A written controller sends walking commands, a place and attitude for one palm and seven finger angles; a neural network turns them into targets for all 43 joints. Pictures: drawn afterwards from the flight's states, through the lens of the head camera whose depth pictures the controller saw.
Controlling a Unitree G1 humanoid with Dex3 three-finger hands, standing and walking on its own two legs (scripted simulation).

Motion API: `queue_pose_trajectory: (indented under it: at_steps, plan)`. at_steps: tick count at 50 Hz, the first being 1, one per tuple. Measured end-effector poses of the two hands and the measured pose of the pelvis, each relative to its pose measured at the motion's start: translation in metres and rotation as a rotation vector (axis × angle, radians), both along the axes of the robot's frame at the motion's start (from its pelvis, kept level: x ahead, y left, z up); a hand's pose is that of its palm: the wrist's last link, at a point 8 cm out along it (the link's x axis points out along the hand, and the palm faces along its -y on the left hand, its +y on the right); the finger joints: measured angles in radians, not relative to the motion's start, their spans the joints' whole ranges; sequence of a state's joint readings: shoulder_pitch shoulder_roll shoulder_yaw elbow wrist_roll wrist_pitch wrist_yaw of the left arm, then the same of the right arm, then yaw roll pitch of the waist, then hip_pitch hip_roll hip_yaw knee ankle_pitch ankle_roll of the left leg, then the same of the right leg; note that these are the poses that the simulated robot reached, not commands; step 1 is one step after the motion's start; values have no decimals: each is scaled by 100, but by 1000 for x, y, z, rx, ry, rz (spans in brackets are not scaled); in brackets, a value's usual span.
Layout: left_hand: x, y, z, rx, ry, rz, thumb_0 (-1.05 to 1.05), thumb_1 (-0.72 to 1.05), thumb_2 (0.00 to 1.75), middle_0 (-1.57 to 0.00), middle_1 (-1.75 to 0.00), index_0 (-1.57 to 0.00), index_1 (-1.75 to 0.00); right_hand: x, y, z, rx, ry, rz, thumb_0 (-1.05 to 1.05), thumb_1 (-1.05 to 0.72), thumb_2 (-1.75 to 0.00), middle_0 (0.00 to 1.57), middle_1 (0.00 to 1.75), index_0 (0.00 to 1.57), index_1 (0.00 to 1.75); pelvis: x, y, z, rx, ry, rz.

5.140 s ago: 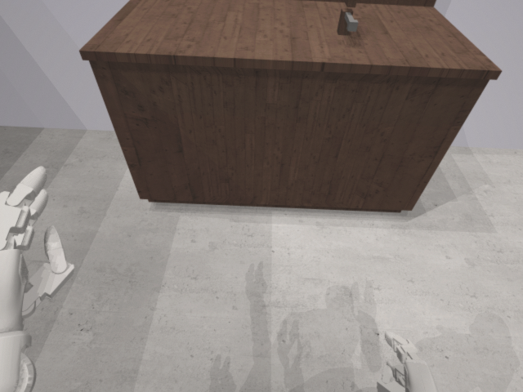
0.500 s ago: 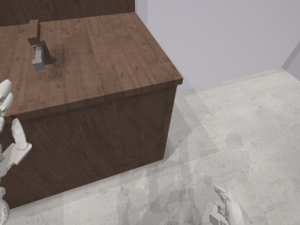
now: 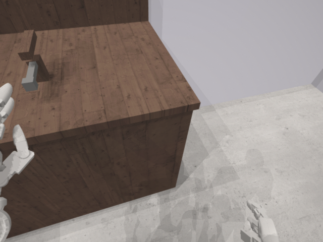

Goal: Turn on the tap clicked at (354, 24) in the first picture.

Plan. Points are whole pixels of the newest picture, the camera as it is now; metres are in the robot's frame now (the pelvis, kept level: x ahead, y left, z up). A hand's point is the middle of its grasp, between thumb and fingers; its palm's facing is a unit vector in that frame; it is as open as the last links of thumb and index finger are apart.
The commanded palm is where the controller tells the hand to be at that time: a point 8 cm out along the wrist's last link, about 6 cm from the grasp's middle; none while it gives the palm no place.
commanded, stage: come to a stop and stand still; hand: left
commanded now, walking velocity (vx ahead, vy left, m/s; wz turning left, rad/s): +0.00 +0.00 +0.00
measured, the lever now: (30, 84) +0.47 +0.40 +0.12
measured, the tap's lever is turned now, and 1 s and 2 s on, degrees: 0 0 0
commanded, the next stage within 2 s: look again from close up in 1.06 s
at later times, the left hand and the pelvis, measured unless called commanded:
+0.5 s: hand (57, 156) +0.22 +0.20 +0.18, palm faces +0.38 -0.81 -0.45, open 7.4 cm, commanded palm +0.16 +0.25 +0.19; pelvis +0.01 -0.03 +0.01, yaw +1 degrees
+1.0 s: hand (39, 175) +0.19 +0.22 +0.17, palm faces +0.39 -0.84 -0.39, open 7.4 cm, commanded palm +0.14 +0.26 +0.19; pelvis -0.03 -0.02 +0.01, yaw +0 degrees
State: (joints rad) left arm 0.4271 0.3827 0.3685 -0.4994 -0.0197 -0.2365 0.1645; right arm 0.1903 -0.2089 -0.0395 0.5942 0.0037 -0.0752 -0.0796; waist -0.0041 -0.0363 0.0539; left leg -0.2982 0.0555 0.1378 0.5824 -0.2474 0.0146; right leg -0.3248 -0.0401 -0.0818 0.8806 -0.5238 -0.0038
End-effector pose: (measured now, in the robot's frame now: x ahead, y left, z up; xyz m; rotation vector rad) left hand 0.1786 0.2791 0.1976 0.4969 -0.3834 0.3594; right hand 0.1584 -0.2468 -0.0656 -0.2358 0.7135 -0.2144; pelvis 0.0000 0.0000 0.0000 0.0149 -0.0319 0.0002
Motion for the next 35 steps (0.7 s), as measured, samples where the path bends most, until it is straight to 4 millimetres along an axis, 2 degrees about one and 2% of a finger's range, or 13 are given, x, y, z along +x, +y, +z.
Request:
queue_pose_trajectory:
  at_steps: [3,8,12,16,21,26,30,35]
  plan:
    - [10,-4,2,-9,23,7,1,89,90,-21,-30,-21,-30,10,12,0,55,-16,25,1,-91,-90,20,30,20,30,6,-4,5,-12,10,5]
    - [13,-27,5,26,72,1,1,89,90,-20,-30,-21,-30,20,24,-10,141,-19,79,1,-91,-90,20,30,20,30,16,-20,3,-3,13,3]
    - [15,-41,0,20,114,29,1,89,90,-21,-30,-21,-30,23,17,-26,171,24,103,1,-90,-90,21,30,20,30,21,-33,2,-11,6,9]
    - [18,-47,-4,-14,148,53,1,89,90,-21,-30,-21,-30,20,1,-27,150,75,92,1,-90,-90,21,30,20,30,21,-38,8,15,18,7]
    - [16,-47,-3,1,153,43,1,89,90,-21,-30,-21,-30,17,-19,-15,79,81,64,1,-91,-90,20,30,20,30,15,-38,11,25,26,20]
    - [1,-38,-3,7,117,14,1,89,90,-21,-30,-21,-30,12,-30,-5,8,53,32,1,-91,-90,20,30,20,30,6,-30,5,-3,14,23]
    - [-12,-26,-7,-7,115,31,1,89,90,-21,-30,-21,-30,4,-24,3,-2,30,31,1,-91,-90,20,30,20,30,0,-26,7,1,9,3]
    - [-24,-22,-10,-43,83,64,1,89,90,-21,-30,-21,-30,-4,-8,0,32,2,75,1,-91,-90,20,30,20,30,-10,-27,5,-5,-4,2]
